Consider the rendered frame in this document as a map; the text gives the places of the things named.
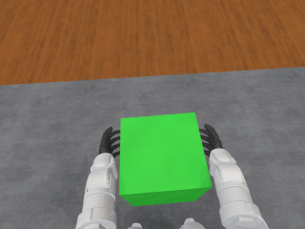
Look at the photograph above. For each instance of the robot right shin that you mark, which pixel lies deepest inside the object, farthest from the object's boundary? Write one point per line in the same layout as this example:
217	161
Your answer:
189	220

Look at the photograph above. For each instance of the robot left shin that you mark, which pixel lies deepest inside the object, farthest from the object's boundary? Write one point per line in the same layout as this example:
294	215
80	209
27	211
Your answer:
137	225

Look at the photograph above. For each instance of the robot left forearm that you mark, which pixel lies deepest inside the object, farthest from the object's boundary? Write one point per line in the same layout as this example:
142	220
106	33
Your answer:
100	193

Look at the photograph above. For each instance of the robot left hand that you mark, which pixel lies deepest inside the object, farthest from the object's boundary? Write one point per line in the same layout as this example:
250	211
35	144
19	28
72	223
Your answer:
106	142

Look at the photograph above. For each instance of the robot right forearm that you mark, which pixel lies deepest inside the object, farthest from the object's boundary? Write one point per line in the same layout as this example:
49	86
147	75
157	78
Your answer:
236	204

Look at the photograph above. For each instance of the robot shin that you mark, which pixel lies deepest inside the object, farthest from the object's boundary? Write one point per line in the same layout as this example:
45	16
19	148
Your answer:
137	225
189	220

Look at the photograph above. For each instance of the robot right hand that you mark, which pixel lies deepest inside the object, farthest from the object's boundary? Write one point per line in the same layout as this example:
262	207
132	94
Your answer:
212	138

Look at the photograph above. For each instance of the carton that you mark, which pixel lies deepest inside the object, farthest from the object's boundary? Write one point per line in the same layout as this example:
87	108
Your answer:
162	160

